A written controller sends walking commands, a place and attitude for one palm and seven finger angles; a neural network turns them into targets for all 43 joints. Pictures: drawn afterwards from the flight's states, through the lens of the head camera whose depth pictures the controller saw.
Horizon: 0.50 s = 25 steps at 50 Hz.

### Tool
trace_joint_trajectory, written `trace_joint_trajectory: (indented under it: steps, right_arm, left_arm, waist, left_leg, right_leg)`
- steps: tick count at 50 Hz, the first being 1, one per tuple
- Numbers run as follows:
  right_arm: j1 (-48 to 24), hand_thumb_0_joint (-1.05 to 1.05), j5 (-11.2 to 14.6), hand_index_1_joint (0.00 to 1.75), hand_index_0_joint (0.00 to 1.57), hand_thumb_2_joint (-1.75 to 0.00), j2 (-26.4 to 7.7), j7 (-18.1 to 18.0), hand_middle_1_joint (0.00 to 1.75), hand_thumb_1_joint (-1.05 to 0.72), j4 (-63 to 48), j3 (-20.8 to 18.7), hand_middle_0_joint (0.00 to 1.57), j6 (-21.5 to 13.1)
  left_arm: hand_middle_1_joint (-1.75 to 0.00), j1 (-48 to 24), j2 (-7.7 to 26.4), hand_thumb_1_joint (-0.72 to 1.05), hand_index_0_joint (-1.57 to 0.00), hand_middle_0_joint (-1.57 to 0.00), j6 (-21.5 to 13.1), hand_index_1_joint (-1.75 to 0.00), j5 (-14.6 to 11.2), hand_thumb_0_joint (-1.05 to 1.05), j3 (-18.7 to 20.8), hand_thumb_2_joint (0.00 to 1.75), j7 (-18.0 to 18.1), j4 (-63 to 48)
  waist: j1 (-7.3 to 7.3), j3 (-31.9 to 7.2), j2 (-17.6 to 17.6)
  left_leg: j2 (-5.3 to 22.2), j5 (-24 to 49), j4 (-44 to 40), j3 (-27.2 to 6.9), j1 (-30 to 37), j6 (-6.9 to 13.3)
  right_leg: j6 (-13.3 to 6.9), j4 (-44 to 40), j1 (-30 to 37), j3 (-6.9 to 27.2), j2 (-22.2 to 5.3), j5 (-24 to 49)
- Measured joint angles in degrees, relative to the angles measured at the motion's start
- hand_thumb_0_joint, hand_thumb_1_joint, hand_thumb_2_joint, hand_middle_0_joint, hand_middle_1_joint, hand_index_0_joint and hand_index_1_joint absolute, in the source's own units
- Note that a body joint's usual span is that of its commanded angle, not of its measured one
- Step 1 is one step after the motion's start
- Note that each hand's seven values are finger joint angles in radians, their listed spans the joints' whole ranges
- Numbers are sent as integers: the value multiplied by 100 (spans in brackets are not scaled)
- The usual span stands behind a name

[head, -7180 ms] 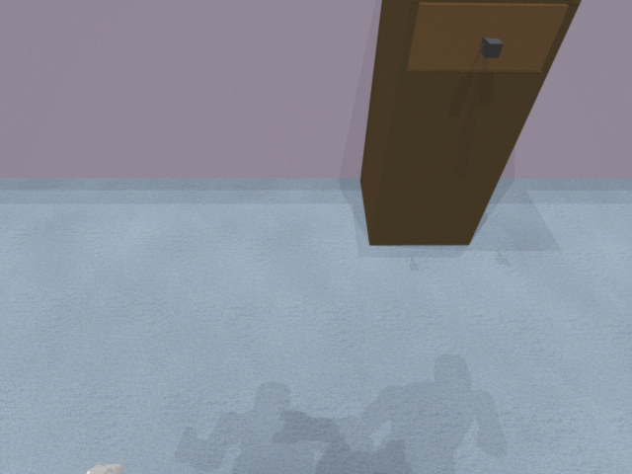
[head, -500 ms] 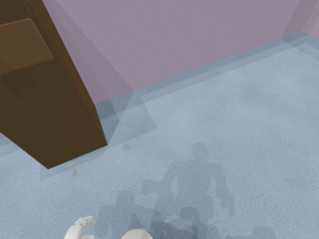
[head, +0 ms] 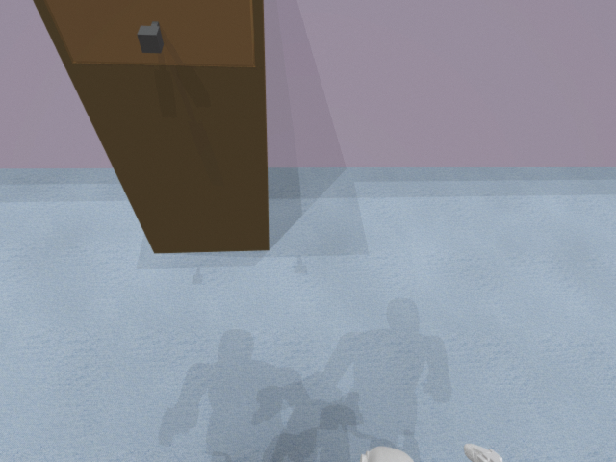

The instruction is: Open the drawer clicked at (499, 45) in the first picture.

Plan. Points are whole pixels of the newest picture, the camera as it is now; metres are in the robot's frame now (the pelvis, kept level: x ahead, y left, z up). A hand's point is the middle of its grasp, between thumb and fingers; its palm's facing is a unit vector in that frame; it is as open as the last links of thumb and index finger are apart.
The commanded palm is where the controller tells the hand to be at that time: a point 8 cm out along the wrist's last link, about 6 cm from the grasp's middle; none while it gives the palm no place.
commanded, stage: turn to face it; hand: left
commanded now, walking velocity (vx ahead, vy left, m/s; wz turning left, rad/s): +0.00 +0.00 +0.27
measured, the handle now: (152, 34) +0.83 +0.38 +0.09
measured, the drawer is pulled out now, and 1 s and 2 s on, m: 0.00 0.00 0.00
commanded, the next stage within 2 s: take the last steps up to it in 0.20 s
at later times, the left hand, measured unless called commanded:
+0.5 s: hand out of the picture +0.04 +0.15 -0.14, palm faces +0.21 -0.94 -0.27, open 7.3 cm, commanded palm none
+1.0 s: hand out of the picture -0.01 +0.22 -0.18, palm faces +0.29 -0.95 -0.15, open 7.4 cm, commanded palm none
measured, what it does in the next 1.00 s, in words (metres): walks ahead: right foot, then left foot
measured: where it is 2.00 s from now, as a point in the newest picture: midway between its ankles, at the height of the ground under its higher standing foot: (267, 407)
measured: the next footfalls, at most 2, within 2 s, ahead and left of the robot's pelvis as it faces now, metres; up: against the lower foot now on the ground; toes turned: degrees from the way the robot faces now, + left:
right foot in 0.30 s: +0.05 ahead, -0.14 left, +0.00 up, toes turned +1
left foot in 0.86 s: +0.13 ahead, +0.17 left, +0.00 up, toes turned +21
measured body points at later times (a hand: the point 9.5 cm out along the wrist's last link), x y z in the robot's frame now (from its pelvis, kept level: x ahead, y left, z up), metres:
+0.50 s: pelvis +0.01 -0.05 +0.01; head +0.02 -0.09 +0.46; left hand +0.02 +0.19 -0.12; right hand +0.08 -0.29 -0.16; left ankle -0.04 +0.10 -0.65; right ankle +0.01 -0.14 -0.74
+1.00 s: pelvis +0.10 +0.08 +0.00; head +0.10 +0.09 +0.45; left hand -0.02 +0.27 -0.16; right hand +0.23 -0.13 -0.13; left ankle +0.09 +0.15 -0.74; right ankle +0.08 -0.07 -0.65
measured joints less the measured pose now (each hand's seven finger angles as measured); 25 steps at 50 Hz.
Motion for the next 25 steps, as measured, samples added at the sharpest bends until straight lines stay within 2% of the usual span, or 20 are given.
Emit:
trace_joint_trajectory:
  steps: [4,8,12,14,15,16,18,20,22,25]
  right_arm:
    - [113,0,5,30,20,-90,91,-9,30,-91,81,40,20,8]
    - [242,0,-15,30,20,-90,177,-11,30,-91,156,43,20,23]
    - [356,1,-37,30,20,-90,193,-14,30,-90,262,12,20,68]
    - [427,1,-25,30,20,-90,176,-17,30,-90,328,-14,20,88]
    - [473,1,-5,30,20,-90,164,-14,30,-90,362,-31,20,92]
    - [490,1,21,30,20,-90,118,-12,30,-91,413,-58,20,102]
    - [560,1,18,30,20,-90,57,-23,30,-91,491,-112,20,192]
    - [633,1,-15,30,20,-90,10,6,30,-91,589,-157,20,264]
    - [697,1,-51,30,20,-90,-41,63,30,-91,675,-199,20,268]
    - [804,1,-82,30,20,-90,-80,119,30,-91,771,-231,20,228]
  left_arm:
    - [-30,-85,-71,91,-20,-20,-41,-30,4,1,-35,90,-16,-68]
    - [-30,-184,-187,91,-20,-20,-42,-30,-5,1,-78,90,-1,-90]
    - [-30,-265,-349,91,-20,-20,-96,-30,-34,1,-144,90,14,-112]
    - [-30,-268,-423,91,-20,-20,-173,-30,-47,1,-185,90,20,-133]
    - [-30,-247,-450,91,-20,-20,-234,-30,-41,1,-206,90,26,-145]
    - [-30,-250,-525,91,-20,-20,-293,-30,-17,1,-228,90,44,-113]
    - [-30,-194,-641,91,-20,-20,-360,-30,7,1,-287,90,40,-88]
    - [-30,-84,-726,91,-20,-20,-398,-30,13,1,-305,90,25,-63]
    - [-30,55,-794,91,-20,-20,-446,-30,15,1,-304,90,13,0]
    - [-30,291,-817,92,-20,-21,-544,-30,23,1,-255,90,39,139]
  waist:
    - [-15,-105,43]
    - [-100,-172,108]
    - [-198,-203,230]
    - [-221,-233,288]
    - [-217,-261,302]
    - [-218,-254,420]
    - [-245,-287,534]
    - [-210,-345,548]
    - [-184,-388,562]
    - [-156,-444,538]
  left_leg:
    - [-83,217,-396,-142,173,15]
    - [-147,287,-503,-278,214,-19]
    - [-185,244,-383,-384,149,-105]
    - [-214,173,-220,-431,64,-175]
    - [-240,102,-72,-445,-8,-220]
    - [-192,11,156,-483,-97,-257]
    - [-217,-771,1008,-547,-382,-336]
    - [-216,-918,2058,-515,-703,-379]
    - [-109,-603,2804,-455,-945,-425]
    - [99,-153,3235,-404,-1144,-510]
  right_leg:
    - [42,-326,-23,113,68,285]
    - [35,-988,209,131,193,155]
    - [-39,-1957,631,81,369,128]
    - [-81,-2746,973,27,451,558]
    - [-197,-3184,1173,-7,462,811]
    - [-397,-3245,1219,-72,519,812]
    - [-628,-3211,1269,-195,511,723]
    - [-688,-3377,1404,-270,459,747]
    - [-668,-3638,1572,-339,430,854]
    - [-658,-3980,1811,-467,381,974]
